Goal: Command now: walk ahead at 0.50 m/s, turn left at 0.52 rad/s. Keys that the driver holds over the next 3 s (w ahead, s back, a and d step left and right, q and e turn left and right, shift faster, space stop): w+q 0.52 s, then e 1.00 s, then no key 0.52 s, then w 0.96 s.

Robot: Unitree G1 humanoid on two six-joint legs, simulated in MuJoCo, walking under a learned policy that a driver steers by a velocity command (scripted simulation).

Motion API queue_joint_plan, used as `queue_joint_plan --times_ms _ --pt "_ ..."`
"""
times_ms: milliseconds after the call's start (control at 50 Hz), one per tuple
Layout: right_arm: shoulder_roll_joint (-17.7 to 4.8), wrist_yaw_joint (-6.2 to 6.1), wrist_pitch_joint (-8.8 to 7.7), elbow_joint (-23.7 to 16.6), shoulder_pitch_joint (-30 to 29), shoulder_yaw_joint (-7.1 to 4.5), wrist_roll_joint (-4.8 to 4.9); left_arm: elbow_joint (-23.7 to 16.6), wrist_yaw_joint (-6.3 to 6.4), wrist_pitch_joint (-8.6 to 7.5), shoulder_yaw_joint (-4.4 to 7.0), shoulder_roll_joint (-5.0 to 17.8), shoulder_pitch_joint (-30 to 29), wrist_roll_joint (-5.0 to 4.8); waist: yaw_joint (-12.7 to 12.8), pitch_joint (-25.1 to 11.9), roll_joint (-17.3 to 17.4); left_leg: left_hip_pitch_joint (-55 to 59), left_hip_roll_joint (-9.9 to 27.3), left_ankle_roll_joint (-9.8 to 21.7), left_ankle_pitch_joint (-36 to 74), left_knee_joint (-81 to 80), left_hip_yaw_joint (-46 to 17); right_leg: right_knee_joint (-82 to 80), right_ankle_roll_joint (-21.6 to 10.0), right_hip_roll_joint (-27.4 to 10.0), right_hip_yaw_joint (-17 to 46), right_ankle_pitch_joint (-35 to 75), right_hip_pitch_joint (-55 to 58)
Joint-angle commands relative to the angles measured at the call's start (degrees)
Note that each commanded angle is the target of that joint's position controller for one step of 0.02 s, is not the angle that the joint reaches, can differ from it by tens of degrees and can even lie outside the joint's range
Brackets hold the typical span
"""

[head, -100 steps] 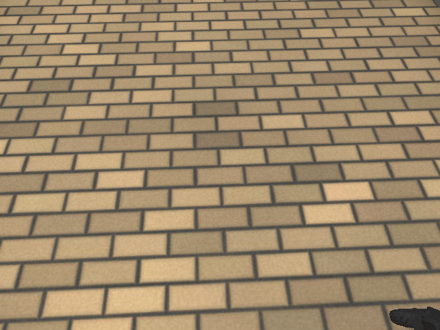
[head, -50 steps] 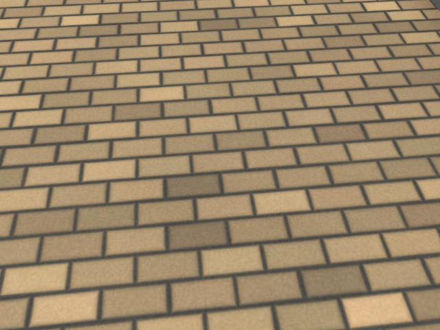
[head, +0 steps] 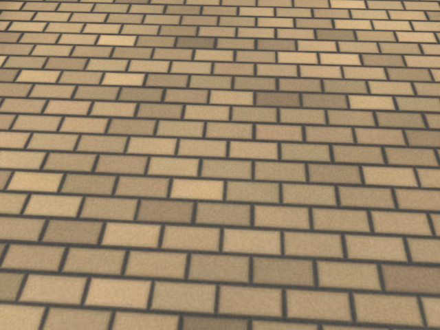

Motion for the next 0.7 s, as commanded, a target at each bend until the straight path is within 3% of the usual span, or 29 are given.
queue_joint_plan --times_ms 20,60,100,120,140,160,180,200,220,240,280,300,340,400,520,560,600,620,640,660,680,700 --pt "-1.33 0.41 -0.79 -5.44 -6.59 0.32 -0.24 -1.30 0.76 -0.01 1.41 7.91 3.51 0.17 0.52 3.45 -5.52 -0.11 -1.93 1.68 -1.68 -5.30 3.85 -1.99 -3.37 -17.19 3.23 35.19 0.80" --pt "-2.24 0.36 -0.82 -5.57 -5.25 -0.08 -0.35 -1.41 1.15 0.62 1.69 9.04 2.87 0.37 -0.92 1.95 -6.75 3.86 -4.52 3.87 -6.61 -6.81 5.62 3.32 -3.15 -17.89 1.27 49.75 3.59" --pt "-3.85 -0.03 -0.80 -4.27 0.41 -0.93 -0.47 -1.91 1.37 1.48 2.27 10.88 1.63 0.61 -3.70 -1.59 -8.26 10.61 -8.22 6.57 -13.06 -7.40 7.09 13.75 -3.28 -18.41 0.13 62.69 5.19" --pt "-5.13 -0.28 -1.08 -2.89 5.52 -1.65 -0.51 -2.39 1.16 2.06 2.57 11.78 1.23 0.62 -5.60 -4.65 -8.23 16.44 -9.96 8.01 -14.98 -9.46 6.84 22.66 -3.32 -18.56 0.17 62.16 4.15" --pt "-7.17 -0.80 -1.64 -0.56 13.37 -2.77 -0.96 -3.27 0.69 2.44 2.71 12.24 0.08 0.35 -9.52 -8.65 -5.67 27.85 -10.35 9.95 -13.07 -15.41 4.36 36.12 -1.86 -17.60 -0.60 53.25 -1.98" --pt "-13.32 -1.64 -1.77 0.03 18.66 -4.68 -1.67 -5.93 0.15 2.31 1.99 9.07 -0.04 -0.53 -10.93 -14.19 2.17 43.46 2.95 14.93 -19.88 -17.81 -14.36 55.62 0.53 -13.63 -0.60 26.20 -19.49" --pt "-17.51 -1.54 -1.11 -1.40 15.36 -5.49 -0.35 -10.48 -0.93 1.62 1.96 7.20 -2.34 -0.59 -7.07 -16.31 10.27 52.19 14.78 22.50 -16.73 -26.70 -45.65 72.20 3.30 -0.14 8.28 -14.90 -40.38" --pt "-16.28 -1.86 -0.53 -1.14 15.09 -5.05 0.66 -12.02 -1.27 0.92 2.20 9.64 -9.25 -0.04 -8.12 -11.05 0.73 48.84 13.69 20.81 -14.08 -28.77 -39.64 71.55 2.61 -4.17 17.05 -9.72 -46.60" --pt "-13.44 -2.27 -0.67 -0.97 12.38 -4.29 0.95 -12.61 -1.51 0.11 1.81 8.82 -10.12 -0.69 -6.04 -5.48 -1.25 42.12 12.50 18.60 -9.88 -29.48 -32.61 67.09 2.28 -6.56 17.18 -4.31 -46.55" --pt "-10.67 -2.47 -1.08 -1.25 9.78 -3.56 0.98 -11.57 -1.30 -0.07 1.88 8.66 -8.53 -0.59 -3.08 -2.08 -4.72 35.75 9.37 15.55 -2.79 -30.24 -27.10 61.11 2.34 -8.48 17.18 -1.82 -43.07" --pt "-8.35 -2.98 -2.24 -1.86 7.32 -2.57 1.64 -11.20 -1.39 1.94 1.80 8.04 -6.46 1.55 -0.04 -2.27 -3.59 29.90 4.30 13.07 5.73 -30.73 -20.01 55.38 3.97 -9.81 17.51 -0.59 -36.79" --pt "-8.61 -2.94 -2.93 -1.80 8.25 -2.48 1.88 -11.58 -1.64 2.92 1.79 7.83 -6.52 1.91 0.24 -2.80 -2.83 29.06 3.34 13.06 9.22 -30.67 -19.11 53.93 4.77 -9.65 17.11 -0.62 -35.92" --pt "-10.40 -2.76 -3.68 -1.42 10.67 -2.77 2.04 -12.85 -2.02 4.18 1.60 7.34 -8.72 1.91 0.13 -2.66 -1.93 28.06 1.67 12.57 12.41 -30.94 -17.45 50.26 6.06 -9.48 16.01 1.53 -37.14" --pt "-11.13 -2.61 -3.60 -1.31 15.00 -2.84 1.81 -15.91 -2.19 4.72 1.42 7.91 -16.29 1.66 -2.52 -1.13 -0.04 29.52 0.72 10.78 12.08 -31.69 -18.36 43.44 6.95 -9.20 15.34 7.52 -41.99" --pt "-11.45 -2.99 -3.12 -1.36 21.31 -2.68 1.36 -20.67 -2.77 4.27 0.48 8.18 -27.70 1.18 -6.70 -0.53 1.62 37.75 0.67 9.32 14.99 -29.14 -21.22 30.39 6.23 -6.15 15.70 14.41 -45.91" --pt "-10.56 -3.48 -3.03 -0.86 22.08 -2.22 1.14 -21.12 -2.88 3.61 -0.18 7.40 -28.71 0.97 -7.05 0.14 1.70 39.28 0.33 7.97 24.98 -26.82 -18.24 24.64 4.82 -4.52 13.59 16.00 -43.16" --pt "-9.37 -3.83 -3.25 -0.16 22.34 -1.51 0.85 -20.56 -2.77 2.67 -0.61 6.87 -26.64 0.86 -6.44 -0.72 2.75 38.20 0.05 5.27 33.11 -24.75 -16.09 19.35 2.37 -2.40 12.15 17.51 -34.29" --pt "-9.88 -3.97 -3.64 -0.11 21.50 -1.43 0.70 -19.29 -2.51 2.30 -0.23 8.07 -22.77 0.99 -4.72 -2.02 3.79 38.19 0.42 3.85 37.92 -22.49 -16.19 18.10 0.91 -1.11 12.21 16.77 -28.81" --pt "-10.95 -4.19 -4.02 -0.24 19.95 -1.59 0.54 -17.19 -2.09 1.91 0.41 9.90 -16.84 1.02 -2.04 -4.05 4.56 39.28 0.49 2.74 43.44 -17.77 -16.11 17.03 -0.49 0.19 12.41 15.39 -23.63" --pt "-12.24 -4.14 -4.30 -0.45 17.58 -1.84 0.74 -14.67 -1.63 1.21 0.81 10.82 -9.11 0.91 2.42 -6.60 3.60 39.61 -0.97 1.76 43.67 -9.17 -14.24 11.42 -1.73 0.02 12.54 20.38 -16.74" --pt "-11.52 -3.98 -4.69 -1.34 17.26 -1.62 1.20 -12.55 -1.06 0.40 1.25 12.93 -1.95 1.41 4.96 -11.24 0.68 32.91 -3.80 0.85 29.57 2.08 -12.78 11.95 -3.23 -6.02 17.46 35.53 -4.49" --pt "-5.84 -4.10 -4.45 -1.30 26.13 -0.70 2.98 -12.20 -1.22 0.40 2.15 17.84 1.58 1.92 1.36 -20.19 -13.90 19.49 -12.10 -1.71 -17.98 24.01 -8.15 19.58 -12.82 -24.12 36.53 72.49 11.93"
